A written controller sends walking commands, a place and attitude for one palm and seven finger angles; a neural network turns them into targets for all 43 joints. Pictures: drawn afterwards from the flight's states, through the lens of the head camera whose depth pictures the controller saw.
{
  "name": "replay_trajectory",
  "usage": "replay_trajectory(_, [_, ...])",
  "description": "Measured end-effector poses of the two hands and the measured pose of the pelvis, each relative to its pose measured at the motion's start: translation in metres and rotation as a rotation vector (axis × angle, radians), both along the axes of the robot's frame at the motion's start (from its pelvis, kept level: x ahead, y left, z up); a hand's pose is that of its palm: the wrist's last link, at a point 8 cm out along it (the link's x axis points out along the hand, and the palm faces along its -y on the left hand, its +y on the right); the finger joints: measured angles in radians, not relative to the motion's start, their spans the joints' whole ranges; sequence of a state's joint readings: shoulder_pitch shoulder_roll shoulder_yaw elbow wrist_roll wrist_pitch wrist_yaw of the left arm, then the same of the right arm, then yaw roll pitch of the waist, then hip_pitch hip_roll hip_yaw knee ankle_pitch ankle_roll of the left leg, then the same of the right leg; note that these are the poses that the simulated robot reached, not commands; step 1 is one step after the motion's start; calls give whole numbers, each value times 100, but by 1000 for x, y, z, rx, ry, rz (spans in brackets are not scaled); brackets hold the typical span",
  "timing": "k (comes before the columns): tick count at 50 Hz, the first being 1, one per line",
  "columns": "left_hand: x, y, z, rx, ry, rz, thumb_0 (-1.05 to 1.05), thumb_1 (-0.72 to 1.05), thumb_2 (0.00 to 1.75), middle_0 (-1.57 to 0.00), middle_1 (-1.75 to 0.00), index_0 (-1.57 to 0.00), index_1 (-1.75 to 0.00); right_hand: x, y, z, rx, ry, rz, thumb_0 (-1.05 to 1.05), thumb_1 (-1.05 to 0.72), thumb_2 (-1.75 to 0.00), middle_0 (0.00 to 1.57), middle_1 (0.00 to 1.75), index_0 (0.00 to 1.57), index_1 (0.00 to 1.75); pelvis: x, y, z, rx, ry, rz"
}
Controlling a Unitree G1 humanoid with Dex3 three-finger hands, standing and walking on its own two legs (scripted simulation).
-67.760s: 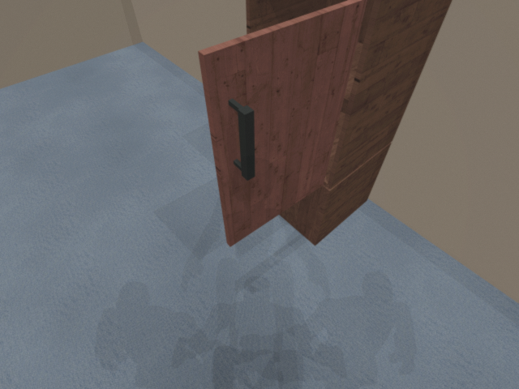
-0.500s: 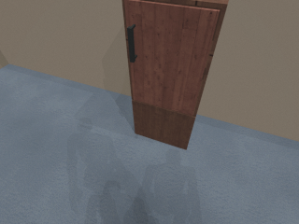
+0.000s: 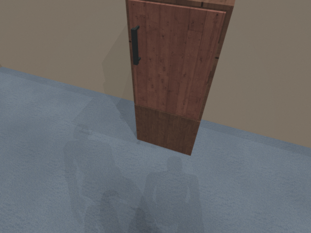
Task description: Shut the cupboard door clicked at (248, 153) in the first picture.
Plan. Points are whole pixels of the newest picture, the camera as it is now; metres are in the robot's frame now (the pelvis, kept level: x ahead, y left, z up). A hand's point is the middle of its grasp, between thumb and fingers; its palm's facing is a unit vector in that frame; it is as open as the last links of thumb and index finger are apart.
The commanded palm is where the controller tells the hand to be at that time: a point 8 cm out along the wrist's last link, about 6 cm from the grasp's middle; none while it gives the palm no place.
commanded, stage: look to check the result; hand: left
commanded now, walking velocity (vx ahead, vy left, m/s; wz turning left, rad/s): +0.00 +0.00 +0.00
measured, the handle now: (136, 45) +0.90 +0.13 +0.06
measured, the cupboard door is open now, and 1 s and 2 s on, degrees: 0 0 0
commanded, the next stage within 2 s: stand and wait in 0.46 s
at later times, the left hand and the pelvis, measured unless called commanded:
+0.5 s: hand out of the picture -0.03 +0.16 -0.18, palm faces +0.02 -0.99 -0.16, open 7.4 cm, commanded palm none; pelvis +0.00 +0.01 +0.00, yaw -1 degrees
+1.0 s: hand out of the picture +0.00 +0.18 -0.17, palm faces +0.00 -0.98 -0.19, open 7.4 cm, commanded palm none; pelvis +0.01 +0.01 +0.00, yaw -1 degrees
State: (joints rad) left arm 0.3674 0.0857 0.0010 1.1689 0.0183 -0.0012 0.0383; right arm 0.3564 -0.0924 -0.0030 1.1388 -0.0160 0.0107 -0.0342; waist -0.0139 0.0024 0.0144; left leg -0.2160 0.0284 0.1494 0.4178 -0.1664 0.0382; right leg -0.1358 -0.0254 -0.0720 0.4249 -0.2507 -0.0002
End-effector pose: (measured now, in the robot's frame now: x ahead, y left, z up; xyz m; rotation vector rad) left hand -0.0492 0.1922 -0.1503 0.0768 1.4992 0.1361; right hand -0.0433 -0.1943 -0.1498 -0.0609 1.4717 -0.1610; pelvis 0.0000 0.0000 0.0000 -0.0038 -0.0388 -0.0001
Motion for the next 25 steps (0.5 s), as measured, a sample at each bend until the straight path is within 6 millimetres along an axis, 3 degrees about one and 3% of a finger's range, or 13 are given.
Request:
replay_trajectory(12, [-4, 17, 4, 30, 18, -13, 0, 91, 90, -20, -30, -20, -30, 3, -3, 0, -10, -7, 2, 0, -91, -90, 20, 30, 20, 30, -2, 4, 0, 0, 3, -6])
replay_trajectory(25, [14, 20, 3, 27, -17, -30, 0, 91, 90, -20, -30, -20, -30, 12, -5, 2, -22, -23, 4, 0, -91, -90, 20, 30, 20, 30, 0, 7, 1, 0, 4, -9])
